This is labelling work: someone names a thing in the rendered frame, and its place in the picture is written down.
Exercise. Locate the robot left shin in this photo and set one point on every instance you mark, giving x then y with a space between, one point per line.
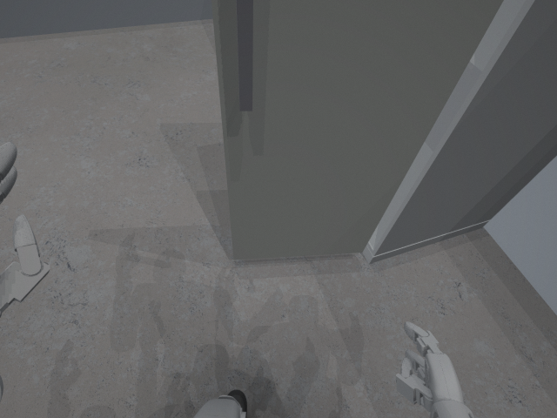
228 397

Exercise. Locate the left robot hand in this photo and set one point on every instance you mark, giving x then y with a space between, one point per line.
18 279

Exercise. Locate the right robot forearm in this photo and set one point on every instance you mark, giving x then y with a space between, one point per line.
450 409

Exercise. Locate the right robot hand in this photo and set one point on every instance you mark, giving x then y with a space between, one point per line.
436 380

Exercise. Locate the robot left thigh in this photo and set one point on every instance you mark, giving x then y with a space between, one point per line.
221 408

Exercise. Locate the handle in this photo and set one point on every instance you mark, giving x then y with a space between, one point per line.
245 53

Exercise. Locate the fridge door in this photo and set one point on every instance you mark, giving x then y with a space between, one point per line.
344 95

